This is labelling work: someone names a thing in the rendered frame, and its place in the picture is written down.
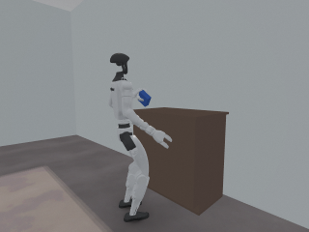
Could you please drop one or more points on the humanoid robot head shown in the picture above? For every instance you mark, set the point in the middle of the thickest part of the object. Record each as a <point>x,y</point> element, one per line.
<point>120,59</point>

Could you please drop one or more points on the robot left hand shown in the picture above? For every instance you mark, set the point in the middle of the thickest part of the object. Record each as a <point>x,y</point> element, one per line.
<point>137,93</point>

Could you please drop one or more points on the robot right forearm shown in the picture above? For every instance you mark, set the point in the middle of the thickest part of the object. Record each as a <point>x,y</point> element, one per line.
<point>137,121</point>

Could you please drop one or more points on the right robot shin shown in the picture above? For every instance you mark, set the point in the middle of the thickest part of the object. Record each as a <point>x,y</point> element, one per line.
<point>138,192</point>

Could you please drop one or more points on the left robot upper arm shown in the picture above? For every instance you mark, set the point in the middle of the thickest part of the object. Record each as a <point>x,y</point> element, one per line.
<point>110,100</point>

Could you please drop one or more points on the table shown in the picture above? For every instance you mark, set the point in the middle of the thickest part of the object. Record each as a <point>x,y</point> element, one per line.
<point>190,172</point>

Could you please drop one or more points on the right robot upper arm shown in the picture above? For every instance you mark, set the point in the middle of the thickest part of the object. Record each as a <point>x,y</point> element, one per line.
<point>126,89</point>

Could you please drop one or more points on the robot right hand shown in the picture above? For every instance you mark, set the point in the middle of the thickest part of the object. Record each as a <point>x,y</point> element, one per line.
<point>159,136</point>

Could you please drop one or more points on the sponge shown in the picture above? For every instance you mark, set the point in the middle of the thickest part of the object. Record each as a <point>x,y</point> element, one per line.
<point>146,98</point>

